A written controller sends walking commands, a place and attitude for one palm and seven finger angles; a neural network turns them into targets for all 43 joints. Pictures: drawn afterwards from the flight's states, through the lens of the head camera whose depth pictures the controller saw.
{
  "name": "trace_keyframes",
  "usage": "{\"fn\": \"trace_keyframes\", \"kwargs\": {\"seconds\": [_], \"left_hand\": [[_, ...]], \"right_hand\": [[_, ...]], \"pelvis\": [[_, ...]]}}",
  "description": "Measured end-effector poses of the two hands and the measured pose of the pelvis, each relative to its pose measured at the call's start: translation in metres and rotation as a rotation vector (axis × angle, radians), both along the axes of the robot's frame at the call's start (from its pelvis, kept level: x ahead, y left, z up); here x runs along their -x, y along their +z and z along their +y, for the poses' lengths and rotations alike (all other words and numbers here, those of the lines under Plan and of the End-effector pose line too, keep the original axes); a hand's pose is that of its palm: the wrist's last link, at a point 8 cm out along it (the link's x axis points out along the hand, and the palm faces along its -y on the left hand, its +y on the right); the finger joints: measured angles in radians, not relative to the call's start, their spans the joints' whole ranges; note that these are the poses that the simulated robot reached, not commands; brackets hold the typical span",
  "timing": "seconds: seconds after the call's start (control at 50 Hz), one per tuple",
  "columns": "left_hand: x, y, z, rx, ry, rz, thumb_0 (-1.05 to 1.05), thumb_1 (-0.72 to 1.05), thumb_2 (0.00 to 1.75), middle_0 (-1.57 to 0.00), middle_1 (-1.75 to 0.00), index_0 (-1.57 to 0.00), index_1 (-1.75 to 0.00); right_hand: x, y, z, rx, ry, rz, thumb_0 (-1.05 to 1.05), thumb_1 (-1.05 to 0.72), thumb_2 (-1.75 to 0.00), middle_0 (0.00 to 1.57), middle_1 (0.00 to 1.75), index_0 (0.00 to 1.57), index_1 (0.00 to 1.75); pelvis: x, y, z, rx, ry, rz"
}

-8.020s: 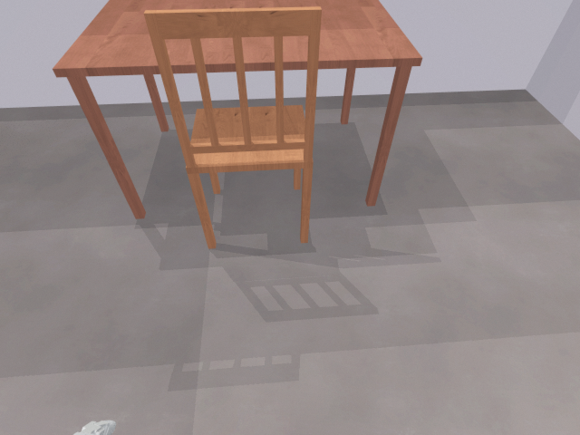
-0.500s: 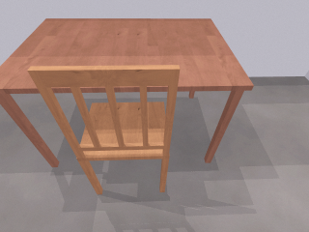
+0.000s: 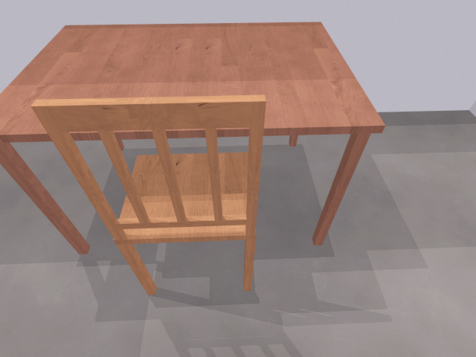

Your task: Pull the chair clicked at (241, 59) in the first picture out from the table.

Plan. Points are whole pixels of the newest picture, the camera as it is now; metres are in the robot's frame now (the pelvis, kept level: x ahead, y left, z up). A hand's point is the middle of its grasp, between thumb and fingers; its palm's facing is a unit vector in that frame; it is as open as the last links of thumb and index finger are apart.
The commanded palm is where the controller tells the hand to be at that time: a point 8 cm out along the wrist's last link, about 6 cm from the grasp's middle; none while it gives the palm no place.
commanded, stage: look again from close up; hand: left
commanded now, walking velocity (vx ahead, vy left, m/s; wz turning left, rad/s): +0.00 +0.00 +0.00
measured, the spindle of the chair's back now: (171, 180) +0.51 +0.20 -0.06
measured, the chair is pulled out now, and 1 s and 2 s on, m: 0.00 0.00 0.00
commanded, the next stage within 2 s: none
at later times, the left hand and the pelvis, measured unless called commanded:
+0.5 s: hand out of the picture -0.02 +0.13 -0.17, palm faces +0.05 -0.98 -0.17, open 7.4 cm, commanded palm none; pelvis +0.00 -0.02 +0.00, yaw +0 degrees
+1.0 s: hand out of the picture -0.02 +0.13 -0.17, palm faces +0.06 -0.98 -0.17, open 7.4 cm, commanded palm none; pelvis +0.01 -0.02 +0.00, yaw +0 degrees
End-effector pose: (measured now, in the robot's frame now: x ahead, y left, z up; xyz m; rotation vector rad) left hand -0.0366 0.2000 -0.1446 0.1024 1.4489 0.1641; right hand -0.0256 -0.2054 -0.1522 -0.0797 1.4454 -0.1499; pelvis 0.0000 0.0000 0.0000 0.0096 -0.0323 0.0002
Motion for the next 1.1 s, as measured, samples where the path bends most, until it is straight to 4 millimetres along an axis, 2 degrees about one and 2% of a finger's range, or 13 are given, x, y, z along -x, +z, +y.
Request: {"fn": "trace_keyframes", "kwargs": {"seconds": [0.22,0.56,1.1], "left_hand": [[-0.003,0.002,-0.007,-0.006,-0.001,-0.007,0.01,0.91,0.9,-0.2,-0.3,-0.2,-0.3],[-0.01,0.002,-0.018,-0.004,0.001,-0.024,0.01,0.91,0.9,-0.2,-0.3,-0.2,-0.3],[-0.01,0.002,-0.02,-0.004,0.009,-0.019,0.01,0.91,0.9,-0.2,-0.3,-0.2,-0.3]], "right_hand": [[0.004,-0.001,-0.005,-0.013,0.0,0.016,0.01,-0.91,-0.9,0.2,0.3,0.2,0.3],[-0.002,0.0,-0.015,-0.011,0.002,0.003,0.01,-0.91,-0.9,0.2,0.3,0.2,0.3],[-0.005,0.002,-0.02,-0.004,0.01,0.008,0.01,-0.91,-0.9,0.2,0.3,0.2,0.3]], "pelvis": [[0.0,0.0,-0.008,-0.001,0.003,0.006],[-0.002,0.001,-0.019,-0.001,0.004,0.01],[-0.007,0.002,-0.023,0.002,0.008,0.012]]}}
